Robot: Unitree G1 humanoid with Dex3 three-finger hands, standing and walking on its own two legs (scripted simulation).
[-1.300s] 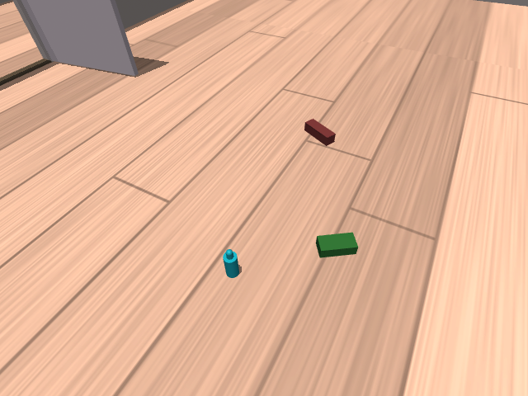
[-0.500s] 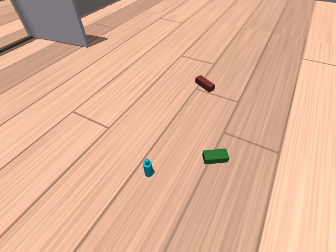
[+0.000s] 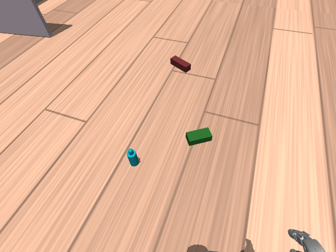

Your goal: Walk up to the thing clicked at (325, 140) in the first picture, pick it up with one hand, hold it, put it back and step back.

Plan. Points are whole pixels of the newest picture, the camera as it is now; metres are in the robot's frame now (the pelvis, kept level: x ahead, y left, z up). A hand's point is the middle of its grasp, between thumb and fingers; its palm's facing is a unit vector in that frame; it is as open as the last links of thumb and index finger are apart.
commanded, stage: walk up
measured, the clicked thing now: (180, 63) +1.78 -0.06 -0.74
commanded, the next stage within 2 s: none
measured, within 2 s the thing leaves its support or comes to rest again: neither
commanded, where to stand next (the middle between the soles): +0.04 +0.00 m, yaw -43 degrees
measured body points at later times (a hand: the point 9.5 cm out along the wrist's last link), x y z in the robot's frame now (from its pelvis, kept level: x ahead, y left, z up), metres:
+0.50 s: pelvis +0.01 +0.01 -0.02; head +0.07 -0.03 +0.42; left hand +0.20 +0.29 -0.11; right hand +0.03 -0.34 -0.13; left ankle +0.09 +0.14 -0.72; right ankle +0.02 -0.15 -0.73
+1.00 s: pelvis -0.02 +0.03 -0.02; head -0.01 +0.00 +0.43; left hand +0.23 +0.24 -0.11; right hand -0.17 -0.29 -0.13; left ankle +0.08 +0.14 -0.71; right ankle -0.09 -0.07 -0.73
